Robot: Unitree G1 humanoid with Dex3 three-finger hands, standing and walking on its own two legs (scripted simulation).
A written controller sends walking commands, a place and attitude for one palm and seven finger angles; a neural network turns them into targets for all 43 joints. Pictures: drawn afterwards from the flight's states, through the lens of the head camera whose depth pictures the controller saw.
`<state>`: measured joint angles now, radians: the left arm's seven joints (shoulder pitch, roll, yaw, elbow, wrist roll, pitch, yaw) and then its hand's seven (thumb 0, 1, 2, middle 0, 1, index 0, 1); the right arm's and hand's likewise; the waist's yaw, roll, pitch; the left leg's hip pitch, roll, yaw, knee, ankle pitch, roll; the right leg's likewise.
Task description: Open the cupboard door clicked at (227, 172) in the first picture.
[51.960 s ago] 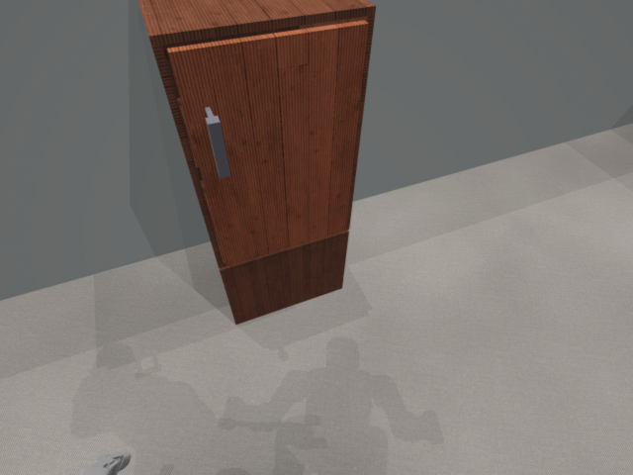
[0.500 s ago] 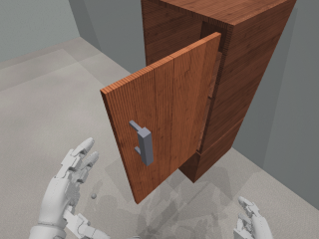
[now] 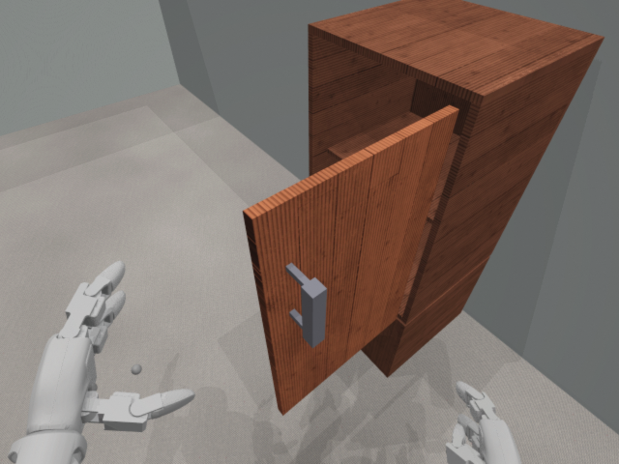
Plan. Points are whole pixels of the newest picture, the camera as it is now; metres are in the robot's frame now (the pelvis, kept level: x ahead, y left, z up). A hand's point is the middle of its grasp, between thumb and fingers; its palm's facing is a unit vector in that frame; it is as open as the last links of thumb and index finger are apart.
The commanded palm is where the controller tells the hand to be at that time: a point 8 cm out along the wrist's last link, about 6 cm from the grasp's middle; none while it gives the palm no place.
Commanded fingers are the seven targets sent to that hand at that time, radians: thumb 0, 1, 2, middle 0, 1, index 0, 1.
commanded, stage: draw the hand back to the body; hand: left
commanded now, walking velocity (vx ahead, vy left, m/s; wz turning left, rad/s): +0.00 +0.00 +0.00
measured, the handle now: (304, 305) +0.32 +0.05 +0.04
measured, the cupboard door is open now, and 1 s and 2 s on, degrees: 92 92 92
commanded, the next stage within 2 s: step back with the hand held close in 0.80 s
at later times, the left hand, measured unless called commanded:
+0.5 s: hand (57, 307) +0.20 +0.26 +0.19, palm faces +0.47 -0.79 -0.40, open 8.3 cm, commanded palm +0.15 +0.29 +0.19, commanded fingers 0.00 0.90 0.90 -0.20 -0.30 -0.20 -0.30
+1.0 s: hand (84, 312) +0.20 +0.23 +0.18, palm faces +0.45 -0.80 -0.41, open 7.4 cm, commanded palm +0.15 +0.27 +0.20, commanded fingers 0.00 0.90 0.90 -0.20 -0.30 -0.20 -0.30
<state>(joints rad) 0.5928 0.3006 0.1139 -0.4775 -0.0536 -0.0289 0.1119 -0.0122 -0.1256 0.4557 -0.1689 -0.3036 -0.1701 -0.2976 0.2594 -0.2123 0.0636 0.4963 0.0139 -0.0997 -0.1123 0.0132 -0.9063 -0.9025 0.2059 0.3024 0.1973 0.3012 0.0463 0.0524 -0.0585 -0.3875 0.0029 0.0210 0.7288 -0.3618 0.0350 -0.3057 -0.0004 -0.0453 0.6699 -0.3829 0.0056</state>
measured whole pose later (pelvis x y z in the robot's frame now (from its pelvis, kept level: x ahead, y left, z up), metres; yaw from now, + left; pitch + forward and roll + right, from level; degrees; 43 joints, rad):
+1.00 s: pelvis +0.00 -0.03 +0.02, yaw -1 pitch -4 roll -1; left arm 0.45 0.34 0.35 -0.37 -0.06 -0.11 0.12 0.01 0.89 0.89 -0.21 -0.30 -0.21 -0.30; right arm 0.18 -0.23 0.02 0.63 0.00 -0.08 -0.09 0.01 -0.91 -0.90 0.21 0.30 0.20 0.30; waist 0.05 0.08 0.04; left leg -0.14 0.04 0.02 0.45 -0.23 0.00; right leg -0.06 0.04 -0.04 0.37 -0.24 -0.03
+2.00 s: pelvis -0.19 +0.02 +0.01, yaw +1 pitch -1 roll -5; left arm 0.45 0.42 0.47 -0.51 -0.03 -0.21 0.19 0.01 0.89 0.89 -0.21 -0.30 -0.21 -0.30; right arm 0.18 -0.17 -0.02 0.64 -0.02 -0.11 -0.06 0.01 -0.91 -0.90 0.21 0.30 0.20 0.30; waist -0.01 0.03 0.07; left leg -0.46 0.06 0.02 0.59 -0.11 0.06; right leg -0.52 0.10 0.04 1.20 -0.44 0.03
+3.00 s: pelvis -0.35 -0.06 +0.03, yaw -4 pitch -1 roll +5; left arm 0.50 0.30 0.33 -0.27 -0.01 -0.23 0.15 0.01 0.89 0.89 -0.21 -0.30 -0.21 -0.30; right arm 0.23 -0.28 -0.05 0.69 0.00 -0.11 -0.07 0.01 -0.91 -0.90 0.21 0.30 0.20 0.30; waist -0.01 0.02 0.01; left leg -0.41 0.02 0.04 0.84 -0.22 0.01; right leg -0.22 -0.03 -0.11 0.40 -0.17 -0.08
